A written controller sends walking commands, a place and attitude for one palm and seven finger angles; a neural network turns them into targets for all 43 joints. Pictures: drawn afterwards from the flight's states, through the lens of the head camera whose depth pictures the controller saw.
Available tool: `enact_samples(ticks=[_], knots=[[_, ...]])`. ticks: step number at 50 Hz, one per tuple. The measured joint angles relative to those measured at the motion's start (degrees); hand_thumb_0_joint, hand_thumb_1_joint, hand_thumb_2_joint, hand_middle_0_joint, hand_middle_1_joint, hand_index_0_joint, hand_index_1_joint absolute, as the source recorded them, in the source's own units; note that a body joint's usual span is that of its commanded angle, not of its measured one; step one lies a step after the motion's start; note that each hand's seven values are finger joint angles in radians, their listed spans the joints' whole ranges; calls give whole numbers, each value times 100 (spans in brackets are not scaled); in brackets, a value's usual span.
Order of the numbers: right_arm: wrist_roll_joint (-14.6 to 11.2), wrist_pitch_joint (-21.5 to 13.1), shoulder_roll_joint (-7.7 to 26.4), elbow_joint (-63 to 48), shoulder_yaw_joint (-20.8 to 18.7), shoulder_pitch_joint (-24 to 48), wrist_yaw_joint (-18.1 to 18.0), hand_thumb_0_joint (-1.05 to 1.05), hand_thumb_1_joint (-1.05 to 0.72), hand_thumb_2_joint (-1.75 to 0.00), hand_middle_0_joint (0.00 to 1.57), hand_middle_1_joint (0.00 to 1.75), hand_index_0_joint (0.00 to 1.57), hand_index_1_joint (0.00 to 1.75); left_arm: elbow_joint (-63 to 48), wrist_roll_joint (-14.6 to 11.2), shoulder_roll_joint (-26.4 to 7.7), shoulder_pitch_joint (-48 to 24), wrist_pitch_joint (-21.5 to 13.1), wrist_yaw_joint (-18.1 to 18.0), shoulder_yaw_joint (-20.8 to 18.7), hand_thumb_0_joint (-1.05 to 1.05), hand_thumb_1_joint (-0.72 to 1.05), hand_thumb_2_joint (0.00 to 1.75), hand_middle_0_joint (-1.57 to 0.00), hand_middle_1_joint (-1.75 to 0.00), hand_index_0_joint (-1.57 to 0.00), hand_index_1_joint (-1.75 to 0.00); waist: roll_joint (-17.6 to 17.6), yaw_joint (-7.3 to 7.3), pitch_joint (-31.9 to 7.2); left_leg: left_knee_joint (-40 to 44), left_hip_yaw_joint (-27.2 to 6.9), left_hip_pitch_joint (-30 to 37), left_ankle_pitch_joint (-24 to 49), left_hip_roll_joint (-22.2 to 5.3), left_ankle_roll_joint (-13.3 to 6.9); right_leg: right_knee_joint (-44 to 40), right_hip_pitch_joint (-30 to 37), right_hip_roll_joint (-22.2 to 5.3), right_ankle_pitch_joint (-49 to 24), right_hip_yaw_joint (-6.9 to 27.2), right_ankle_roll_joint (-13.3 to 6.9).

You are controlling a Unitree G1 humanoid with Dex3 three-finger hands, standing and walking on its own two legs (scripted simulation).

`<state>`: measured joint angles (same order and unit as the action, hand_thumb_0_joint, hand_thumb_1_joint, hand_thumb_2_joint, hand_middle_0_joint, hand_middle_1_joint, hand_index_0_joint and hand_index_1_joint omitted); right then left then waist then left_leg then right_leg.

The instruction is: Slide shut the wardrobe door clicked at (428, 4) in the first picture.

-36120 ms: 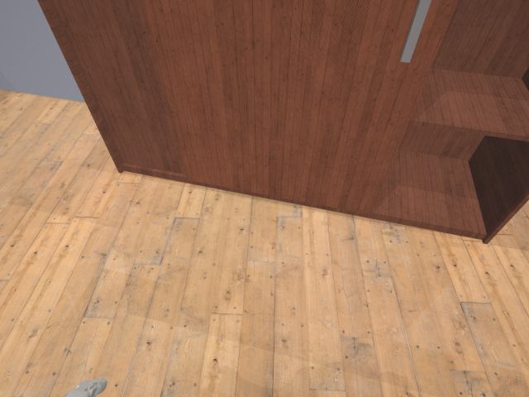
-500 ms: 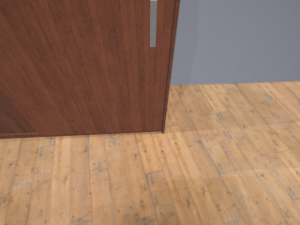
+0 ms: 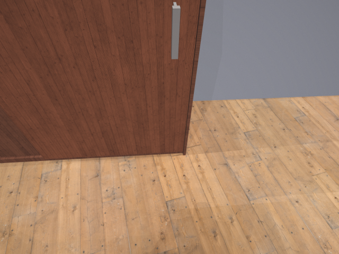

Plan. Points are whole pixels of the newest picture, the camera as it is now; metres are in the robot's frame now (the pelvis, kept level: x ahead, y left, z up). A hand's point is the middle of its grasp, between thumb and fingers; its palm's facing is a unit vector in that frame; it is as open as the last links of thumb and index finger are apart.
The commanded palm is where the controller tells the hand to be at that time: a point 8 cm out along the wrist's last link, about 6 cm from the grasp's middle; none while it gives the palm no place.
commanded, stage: let the arm hang, fingers relaxed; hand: left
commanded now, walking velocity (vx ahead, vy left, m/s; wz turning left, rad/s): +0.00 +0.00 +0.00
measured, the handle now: (174, 31) +0.83 +0.02 +0.13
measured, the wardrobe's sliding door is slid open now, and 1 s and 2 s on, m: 0.00 0.00 0.00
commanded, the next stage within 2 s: look to check the result in 0.10 s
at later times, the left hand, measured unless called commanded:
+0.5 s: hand out of the picture +0.02 +0.20 -0.18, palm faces +0.00 -0.98 -0.20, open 7.3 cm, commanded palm none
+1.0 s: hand out of the picture +0.07 +0.25 -0.16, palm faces -0.02 -0.96 -0.29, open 7.3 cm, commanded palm none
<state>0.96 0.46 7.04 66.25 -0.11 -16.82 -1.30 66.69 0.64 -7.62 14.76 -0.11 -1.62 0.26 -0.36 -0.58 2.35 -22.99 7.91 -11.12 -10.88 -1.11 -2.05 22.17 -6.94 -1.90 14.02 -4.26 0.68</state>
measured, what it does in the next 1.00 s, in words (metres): stands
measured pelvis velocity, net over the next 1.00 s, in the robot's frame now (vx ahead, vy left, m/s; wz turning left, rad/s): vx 0.01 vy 0.02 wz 0.01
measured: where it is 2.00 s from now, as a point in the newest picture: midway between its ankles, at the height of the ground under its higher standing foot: outside the picture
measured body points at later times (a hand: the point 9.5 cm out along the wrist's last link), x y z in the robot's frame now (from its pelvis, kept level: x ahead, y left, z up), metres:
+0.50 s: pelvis +0.01 +0.02 +0.00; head +0.03 +0.02 +0.45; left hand +0.02 +0.25 -0.16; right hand +0.01 -0.21 -0.16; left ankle +0.02 +0.09 -0.74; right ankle -0.02 -0.12 -0.74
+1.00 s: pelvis +0.01 +0.02 +0.00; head +0.03 +0.03 +0.45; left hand +0.07 +0.30 -0.14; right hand +0.07 -0.26 -0.14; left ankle +0.02 +0.09 -0.74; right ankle -0.02 -0.12 -0.74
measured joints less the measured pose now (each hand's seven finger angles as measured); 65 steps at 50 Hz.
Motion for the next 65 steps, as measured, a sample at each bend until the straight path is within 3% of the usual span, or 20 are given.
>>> enact_samples(ticks=[16, 40, 54, 65], knots=[[-9, -64, 134, -96, -21, 193, -12, 1, -91, -90, 20, 30, 20, 30, 1, 30, -39, -24, 3, 12, -33, 0, 91, 90, -20, -30, -20, -30, 41, 26, 70, 32, 74, 10, -44, 129, -133, -6, -16, -131, 16, 68, 135], [-21, -105, 650, -116, -51, 664, 68, 0, -90, -90, 20, 30, 21, 30, -128, 39, -607, -559, -31, 103, -87, 0, 91, 90, -20, -30, -20, -30, 42, 9, 89, 284, 74, 189, 35, 251, -207, -236, 164, -226, -59, 60, 216], [-34, -112, 1093, -151, -65, 1027, 127, 1, -90, -90, 20, 30, 21, 30, -141, 36, -1013, -813, -56, 167, -68, 0, 91, 90, -20, -30, -20, -30, 56, 15, 49, 493, 27, 284, 142, 248, -170, -468, 284, -199, -160, 9, 190], [-46, -111, 1255, -179, -31, 1193, 155, 1, -90, -90, 20, 30, 21, 30, -137, 30, -1156, -930, -65, 197, -30, 0, 91, 90, -20, -30, -20, -30, 48, 25, 32, 607, -20, 328, 192, 220, -113, -593, 348, -156, -191, -37, 143]])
